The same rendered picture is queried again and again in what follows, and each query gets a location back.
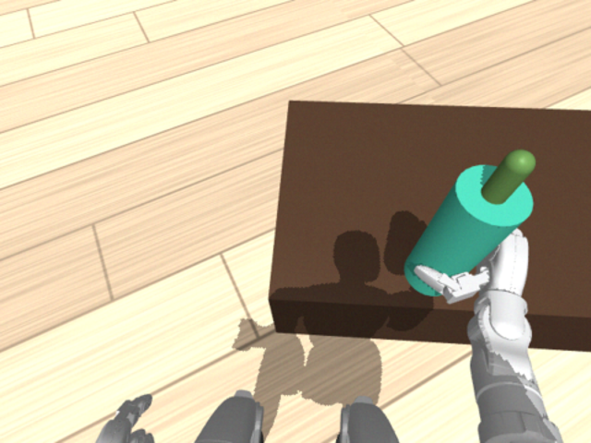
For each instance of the left robot hand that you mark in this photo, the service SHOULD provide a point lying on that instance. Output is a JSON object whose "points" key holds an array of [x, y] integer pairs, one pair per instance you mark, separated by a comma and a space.
{"points": [[119, 429]]}

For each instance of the right robot arm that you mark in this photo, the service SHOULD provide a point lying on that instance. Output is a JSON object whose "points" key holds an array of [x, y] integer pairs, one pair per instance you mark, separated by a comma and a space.
{"points": [[509, 401]]}

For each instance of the right robot hand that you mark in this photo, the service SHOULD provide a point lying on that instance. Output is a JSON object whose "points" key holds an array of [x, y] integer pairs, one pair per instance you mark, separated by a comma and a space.
{"points": [[504, 268]]}

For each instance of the bottle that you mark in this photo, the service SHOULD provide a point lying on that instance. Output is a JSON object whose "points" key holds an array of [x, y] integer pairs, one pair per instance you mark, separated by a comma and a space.
{"points": [[485, 205]]}

